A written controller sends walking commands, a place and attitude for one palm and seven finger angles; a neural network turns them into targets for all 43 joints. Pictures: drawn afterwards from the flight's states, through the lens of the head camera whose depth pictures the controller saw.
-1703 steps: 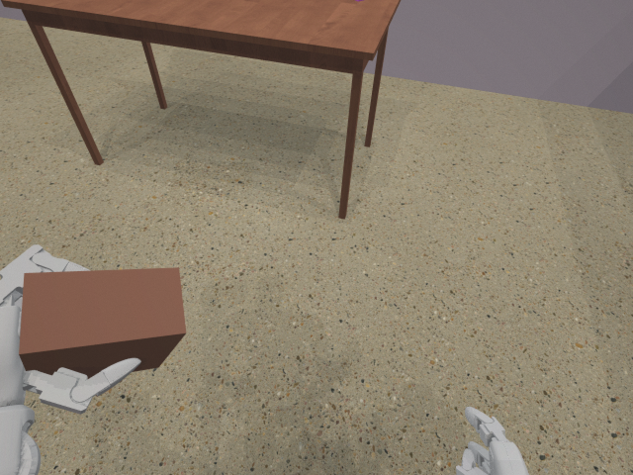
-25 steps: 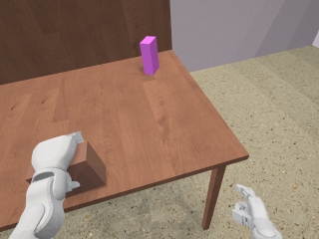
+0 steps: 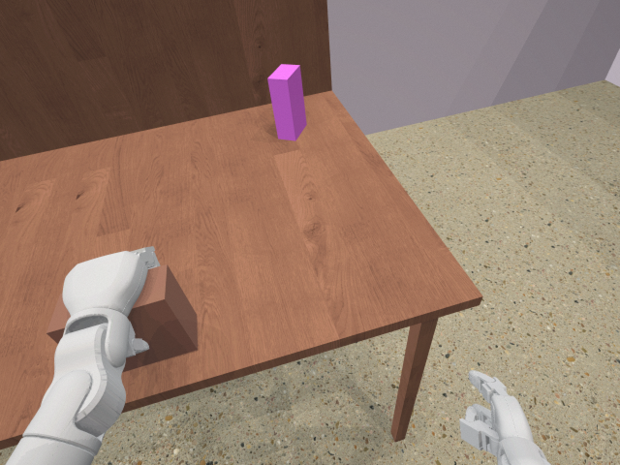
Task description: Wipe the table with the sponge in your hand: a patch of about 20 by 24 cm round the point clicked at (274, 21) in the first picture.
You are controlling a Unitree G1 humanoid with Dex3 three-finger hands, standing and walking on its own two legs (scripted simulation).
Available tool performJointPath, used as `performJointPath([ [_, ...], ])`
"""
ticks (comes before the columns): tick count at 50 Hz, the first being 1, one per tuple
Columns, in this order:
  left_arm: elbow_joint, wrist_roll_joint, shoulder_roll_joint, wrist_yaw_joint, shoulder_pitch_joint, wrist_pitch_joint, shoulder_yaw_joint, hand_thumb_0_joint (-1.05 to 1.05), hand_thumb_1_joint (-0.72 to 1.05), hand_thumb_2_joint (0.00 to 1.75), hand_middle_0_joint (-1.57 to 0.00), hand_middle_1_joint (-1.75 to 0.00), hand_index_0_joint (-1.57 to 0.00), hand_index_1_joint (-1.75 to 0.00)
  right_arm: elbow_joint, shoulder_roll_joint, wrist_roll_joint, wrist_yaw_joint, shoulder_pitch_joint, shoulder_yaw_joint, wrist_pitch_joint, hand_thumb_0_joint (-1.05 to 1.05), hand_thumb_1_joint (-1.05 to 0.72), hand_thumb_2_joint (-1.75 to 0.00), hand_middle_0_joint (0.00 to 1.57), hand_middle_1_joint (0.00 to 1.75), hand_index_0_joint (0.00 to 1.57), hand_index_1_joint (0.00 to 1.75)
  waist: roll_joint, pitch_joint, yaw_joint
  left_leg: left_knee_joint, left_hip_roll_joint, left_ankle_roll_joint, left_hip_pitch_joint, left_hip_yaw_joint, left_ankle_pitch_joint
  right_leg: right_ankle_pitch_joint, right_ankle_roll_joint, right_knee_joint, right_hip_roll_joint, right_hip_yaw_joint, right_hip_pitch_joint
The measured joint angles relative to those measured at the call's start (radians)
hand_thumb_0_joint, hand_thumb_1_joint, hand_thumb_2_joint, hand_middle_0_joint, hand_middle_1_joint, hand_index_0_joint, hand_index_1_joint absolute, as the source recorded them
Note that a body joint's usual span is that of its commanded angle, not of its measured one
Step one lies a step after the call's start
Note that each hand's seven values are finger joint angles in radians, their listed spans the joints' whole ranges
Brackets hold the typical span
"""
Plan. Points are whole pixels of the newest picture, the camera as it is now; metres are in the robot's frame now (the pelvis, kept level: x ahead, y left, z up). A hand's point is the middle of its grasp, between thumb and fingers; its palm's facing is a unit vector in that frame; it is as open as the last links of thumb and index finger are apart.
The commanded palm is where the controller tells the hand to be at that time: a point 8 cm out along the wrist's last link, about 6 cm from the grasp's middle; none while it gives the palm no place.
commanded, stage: wipe forward along the first lane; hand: left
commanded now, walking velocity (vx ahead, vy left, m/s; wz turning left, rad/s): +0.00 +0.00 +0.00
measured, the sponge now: (137, 330) +0.26 +0.29 +0.04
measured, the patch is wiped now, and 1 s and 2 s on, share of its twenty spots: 0.00 0.25 0.35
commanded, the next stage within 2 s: slide across to the middle lane in 1.20 s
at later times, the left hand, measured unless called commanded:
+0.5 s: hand (136, 269) +0.32 +0.31 +0.09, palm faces -0.08 -0.01 -1.00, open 10.3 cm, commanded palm +0.31 +0.30 +0.12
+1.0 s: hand (135, 246) +0.37 +0.33 +0.08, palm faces -0.11 +0.00 -0.99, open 10.3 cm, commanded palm +0.35 +0.33 +0.12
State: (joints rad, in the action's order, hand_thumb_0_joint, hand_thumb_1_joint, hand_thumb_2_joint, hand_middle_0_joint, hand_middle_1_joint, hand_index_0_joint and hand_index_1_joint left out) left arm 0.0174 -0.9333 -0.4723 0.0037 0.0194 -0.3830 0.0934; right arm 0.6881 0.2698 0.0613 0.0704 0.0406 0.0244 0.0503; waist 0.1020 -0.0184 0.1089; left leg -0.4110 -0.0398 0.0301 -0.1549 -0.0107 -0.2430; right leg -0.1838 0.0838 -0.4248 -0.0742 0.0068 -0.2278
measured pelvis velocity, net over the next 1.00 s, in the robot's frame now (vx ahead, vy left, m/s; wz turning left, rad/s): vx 0.00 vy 0.00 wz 0.00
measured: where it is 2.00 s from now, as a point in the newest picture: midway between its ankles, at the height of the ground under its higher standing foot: outside the picture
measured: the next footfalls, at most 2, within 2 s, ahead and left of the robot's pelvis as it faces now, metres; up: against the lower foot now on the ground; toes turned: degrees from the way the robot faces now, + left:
none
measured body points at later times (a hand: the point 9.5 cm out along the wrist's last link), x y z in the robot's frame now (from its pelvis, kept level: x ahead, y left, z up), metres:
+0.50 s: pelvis +0.00 -0.01 +0.00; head +0.01 -0.05 +0.44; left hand +0.32 +0.30 +0.14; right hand +0.18 -0.25 -0.12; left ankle -0.01 +0.10 -0.74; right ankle +0.03 -0.06 -0.74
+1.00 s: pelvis +0.00 +0.00 -0.01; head +0.03 -0.03 +0.44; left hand +0.37 +0.33 +0.14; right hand +0.14 -0.26 -0.13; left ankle -0.01 +0.10 -0.74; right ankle +0.03 -0.06 -0.74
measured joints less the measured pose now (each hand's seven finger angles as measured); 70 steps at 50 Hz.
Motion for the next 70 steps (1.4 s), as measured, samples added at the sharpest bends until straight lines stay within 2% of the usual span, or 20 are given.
performJointPath([
  [9, 0.127, 0.005, -0.007, -0.019, 0.101, 0.047, -0.009, -0.02, -0.52, 1.05, -0.73, -1.31, -0.73, -1.31, 0.023, 0.002, 0.009, 0.015, 0.022, -0.004, -0.009, 0.01, -0.90, -0.90, 0.20, 0.30, 0.20, 0.30, -0.003, -0.006, 0.001, -0.012, 0.001, -0.005, -0.032, 0.011, 0.003, 0.003, 0.004, -0.005, 0.000, 0.011, -0.026],
  [16, 0.268, -0.001, -0.024, -0.011, 0.216, 0.061, -0.011, -0.01, -0.52, 1.05, -0.73, -1.31, -0.73, -1.31, 0.025, 0.009, 0.017, 0.022, 0.036, -0.004, -0.008, 0.01, -0.90, -0.90, 0.20, 0.30, 0.20, 0.30, -0.011, -0.012, -0.016, -0.030, 0.004, -0.009, -0.068, 0.017, 0.001, 0.004, 0.009, -0.014, -0.003, 0.019, -0.057],
  [22, 0.377, -0.004, -0.053, 0.001, 0.296, 0.105, -0.029, 0.00, -0.52, 1.05, -0.73, -1.32, -0.73, -1.31, 0.020, 0.019, 0.021, 0.024, 0.062, -0.009, -0.007, 0.01, -0.90, -0.90, 0.20, 0.30, 0.20, 0.30, -0.019, -0.019, -0.035, -0.051, 0.009, -0.010, -0.104, 0.017, -0.007, 0.001, 0.012, -0.028, -0.007, 0.020, -0.090],
  [34, 0.484, 0.011, -0.087, -0.021, 0.348, 0.191, -0.082, 0.00, -0.53, 1.05, -0.73, -1.31, -0.73, -1.31, 0.035, 0.041, 0.026, 0.021, 0.114, -0.032, 0.003, 0.01, -0.90, -0.90, 0.20, 0.30, 0.20, 0.30, -0.020, -0.029, -0.053, -0.081, 0.014, -0.008, -0.149, 0.008, -0.024, -0.006, 0.011, -0.048, -0.014, 0.013, -0.134],
  [45, 0.637, -0.012, -0.120, -0.019, 0.467, 0.227, -0.088, 0.01, -0.53, 1.05, -0.73, -1.32, -0.73, -1.32, 0.033, 0.034, 0.032, 0.017, 0.133, -0.030, 0.009, 0.01, -0.90, -0.90, 0.20, 0.30, 0.20, 0.30, -0.031, -0.038, -0.076, -0.085, 0.011, -0.005, -0.182, 0.008, -0.021, 0.000, 0.005, -0.043, -0.011, 0.012, -0.162],
  [50, 0.656, -0.020, -0.117, -0.028, 0.478, 0.253, -0.089, 0.01, -0.53, 1.05, -0.73, -1.32, -0.73, -1.32, 0.030, 0.033, 0.032, 0.013, 0.146, -0.033, 0.014, 0.01, -0.90, -0.90, 0.20, 0.30, 0.20, 0.30, -0.029, -0.046, -0.075, -0.080, 0.007, 0.002, -0.190, 0.006, -0.021, 0.001, -0.003, -0.038, -0.006, 0.009, -0.170],
  [58, 0.719, -0.031, -0.101, -0.056, 0.545, 0.263, -0.068, 0.01, -0.53, 1.06, -0.74, -1.31, -0.74, -1.31, 0.045, 0.025, 0.036, 0.009, 0.151, -0.028, 0.020, 0.01, -0.90, -0.90, 0.20, 0.30, 0.20, 0.30, -0.036, -0.054, -0.070, -0.071, -0.006, 0.012, -0.202, 0.016, -0.015, 0.002, -0.014, -0.027, 0.007, 0.018, -0.177],
  [66, 0.818, -0.049, -0.124, -0.042, 0.636, 0.265, -0.063, 0.01, -0.53, 1.06, -0.73, -1.32, -0.73, -1.32, 0.037, 0.015, 0.036, 0.008, 0.148, -0.017, 0.028, 0.01, -0.90, -0.90, 0.20, 0.30, 0.21, 0.30, -0.048, -0.057, -0.091, -0.063, -0.009, 0.020, -0.212, 0.016, -0.012, 0.009, -0.022, -0.009, 0.010, 0.016, -0.182],
  [70, 0.798, -0.054, -0.123, -0.037, 0.632, 0.267, -0.047, 0.01, -0.53, 1.06, -0.73, -1.32, -0.73, -1.32, 0.029, 0.020, 0.032, 0.006, 0.167, -0.028, 0.030, 0.01, -0.90, -0.90, 0.20, 0.30, 0.21, 0.30, -0.045, -0.057, -0.092, -0.056, -0.013, 0.025, -0.208, 0.013, -0.013, 0.009, -0.028, -0.001, 0.013, 0.012, -0.178],
])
